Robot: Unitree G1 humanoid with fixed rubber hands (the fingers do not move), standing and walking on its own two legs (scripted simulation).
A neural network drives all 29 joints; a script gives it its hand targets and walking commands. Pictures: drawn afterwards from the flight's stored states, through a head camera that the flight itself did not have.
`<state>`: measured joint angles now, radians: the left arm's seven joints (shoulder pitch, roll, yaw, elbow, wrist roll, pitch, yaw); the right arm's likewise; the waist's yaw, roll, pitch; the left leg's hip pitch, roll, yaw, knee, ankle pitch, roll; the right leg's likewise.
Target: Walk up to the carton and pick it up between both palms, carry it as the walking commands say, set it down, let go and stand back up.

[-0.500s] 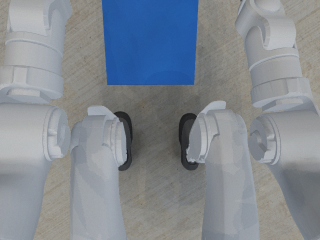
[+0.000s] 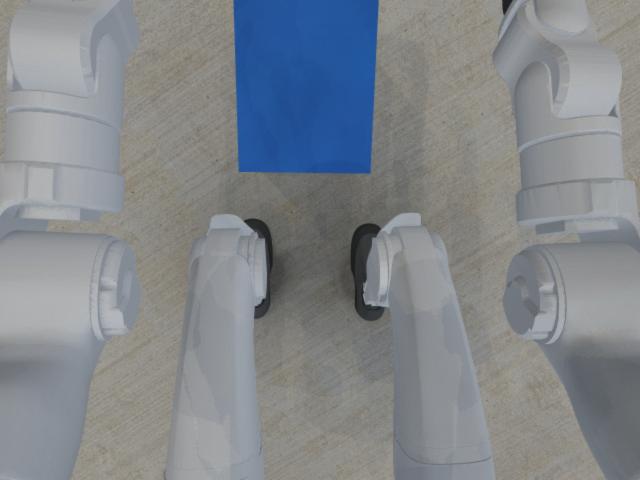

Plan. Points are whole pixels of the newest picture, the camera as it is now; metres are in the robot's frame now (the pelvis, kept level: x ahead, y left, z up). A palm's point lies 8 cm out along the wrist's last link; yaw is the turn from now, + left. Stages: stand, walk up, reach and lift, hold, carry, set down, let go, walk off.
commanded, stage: set down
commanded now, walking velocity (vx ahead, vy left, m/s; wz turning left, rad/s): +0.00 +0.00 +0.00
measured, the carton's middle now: (303, 89) +0.49 +0.01 -0.43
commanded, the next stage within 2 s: let go in 0.40 s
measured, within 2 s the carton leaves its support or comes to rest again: neither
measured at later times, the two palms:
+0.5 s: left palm out of the picture +0.55 +0.19 -0.03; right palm out of the picture +0.55 -0.16 -0.02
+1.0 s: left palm out of the picture +0.36 +0.22 +0.08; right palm out of the picture +0.35 -0.22 +0.09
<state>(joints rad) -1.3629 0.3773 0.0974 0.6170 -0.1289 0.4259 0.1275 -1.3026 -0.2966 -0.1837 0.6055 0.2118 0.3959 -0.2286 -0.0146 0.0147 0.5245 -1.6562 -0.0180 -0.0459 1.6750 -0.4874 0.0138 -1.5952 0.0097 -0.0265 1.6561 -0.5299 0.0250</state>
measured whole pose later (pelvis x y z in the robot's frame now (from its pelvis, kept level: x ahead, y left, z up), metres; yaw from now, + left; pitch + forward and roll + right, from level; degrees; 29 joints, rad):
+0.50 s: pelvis +0.01 +0.01 +0.10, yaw +1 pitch +25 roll -4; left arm -1.31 0.38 0.10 0.67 -0.11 0.40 0.10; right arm -1.26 -0.28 -0.22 0.63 0.16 0.37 -0.17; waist -0.01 0.01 0.52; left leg -1.34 -0.01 -0.05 1.27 -0.37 0.02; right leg -1.27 0.01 -0.02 1.24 -0.40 0.03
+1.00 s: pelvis +0.05 +0.00 +0.16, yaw +2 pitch +14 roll -2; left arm -0.28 0.20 0.10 0.33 -0.07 0.31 0.06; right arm -0.25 -0.21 -0.14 0.35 0.09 0.29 0.02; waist -0.02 0.01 0.18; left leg -0.92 -0.01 -0.05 1.03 -0.36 0.01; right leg -0.86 0.01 -0.02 1.00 -0.38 0.03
